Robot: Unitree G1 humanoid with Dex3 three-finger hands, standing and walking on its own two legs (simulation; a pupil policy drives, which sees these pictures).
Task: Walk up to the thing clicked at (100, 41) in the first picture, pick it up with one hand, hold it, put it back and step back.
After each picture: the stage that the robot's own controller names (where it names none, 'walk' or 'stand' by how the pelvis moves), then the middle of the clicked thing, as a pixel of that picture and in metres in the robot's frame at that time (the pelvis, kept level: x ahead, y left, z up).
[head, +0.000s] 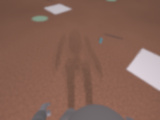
stand; (100, 40) +1.74 -0.29 -0.72
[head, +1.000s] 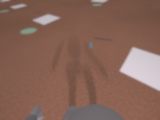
walk; (90, 45) +1.64 +0.08 -0.70
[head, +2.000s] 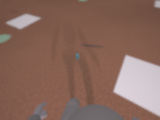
walk; (77, 56) +1.09 +0.29 -0.72
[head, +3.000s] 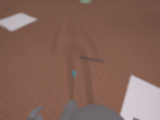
walk; (74, 73) +0.68 +0.24 -0.71
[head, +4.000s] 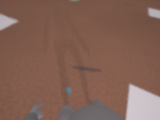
walk; (68, 90) +0.38 +0.19 -0.71
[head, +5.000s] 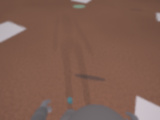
stand; (70, 100) +0.29 +0.20 -0.72
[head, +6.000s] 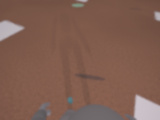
stand; (70, 100) +0.28 +0.19 -0.73
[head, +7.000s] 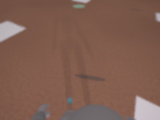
stand; (70, 100) +0.29 +0.20 -0.73
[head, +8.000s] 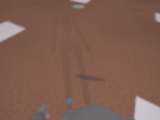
stand; (69, 101) +0.28 +0.20 -0.73
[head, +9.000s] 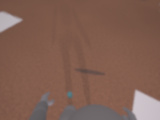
go down; (69, 94) +0.30 +0.19 -0.72
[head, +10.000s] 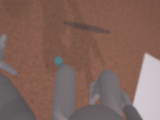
go down; (59, 61) +0.37 +0.23 -0.29
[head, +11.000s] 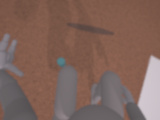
close in; (61, 62) +0.37 +0.23 -0.29
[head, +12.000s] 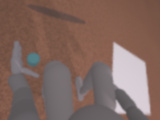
close in; (33, 60) +0.36 +0.26 -0.21
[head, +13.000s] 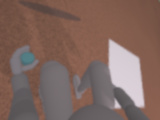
close; (27, 60) +0.35 +0.27 -0.21
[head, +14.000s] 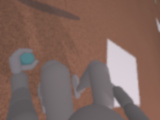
lift; (27, 59) +0.35 +0.27 -0.22
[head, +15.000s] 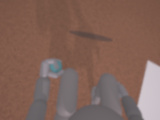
lift; (56, 68) +0.30 +0.24 -0.07
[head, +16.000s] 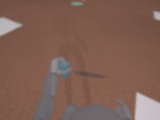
hold; (64, 69) +0.33 +0.17 +0.05
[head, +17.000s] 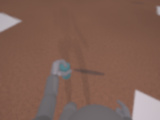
hold; (65, 71) +0.33 +0.17 +0.00
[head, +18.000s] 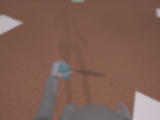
hold; (65, 72) +0.32 +0.17 +0.01
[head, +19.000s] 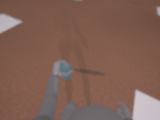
crouch; (66, 71) +0.33 +0.16 +0.00
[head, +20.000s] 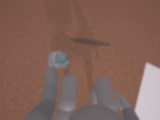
crouch; (62, 61) +0.38 +0.19 -0.09
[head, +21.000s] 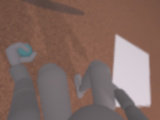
lower; (26, 53) +0.39 +0.27 -0.22
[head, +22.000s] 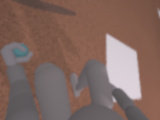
lower; (22, 53) +0.40 +0.28 -0.22
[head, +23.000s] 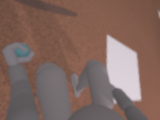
lower; (23, 53) +0.39 +0.28 -0.22
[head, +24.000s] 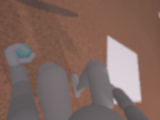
lower; (24, 54) +0.39 +0.27 -0.22
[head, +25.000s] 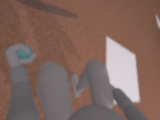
loosen; (25, 55) +0.38 +0.27 -0.22
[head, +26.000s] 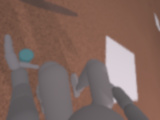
withdraw; (25, 56) +0.37 +0.26 -0.22
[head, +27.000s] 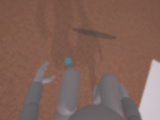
walk; (68, 62) +0.41 +0.20 -0.33
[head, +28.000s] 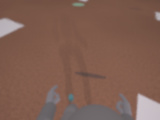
stand; (71, 97) +0.33 +0.17 -0.66
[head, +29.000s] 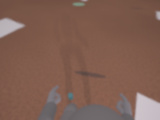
stand; (70, 96) +0.34 +0.18 -0.67
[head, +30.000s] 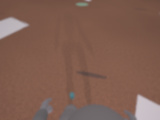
stand; (72, 95) +0.34 +0.17 -0.70
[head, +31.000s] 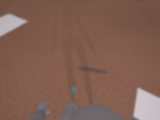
walk; (73, 90) +0.38 +0.16 -0.71
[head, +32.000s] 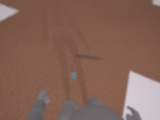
walk; (73, 75) +0.54 +0.16 -0.70
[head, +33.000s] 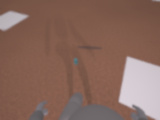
walk; (75, 61) +0.86 +0.27 -0.70
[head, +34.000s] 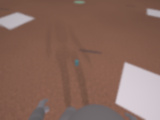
stand; (76, 62) +0.95 +0.21 -0.71
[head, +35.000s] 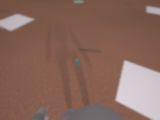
stand; (76, 62) +0.98 +0.21 -0.72
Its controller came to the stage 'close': yes
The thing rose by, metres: 0.71
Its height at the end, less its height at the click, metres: +0.00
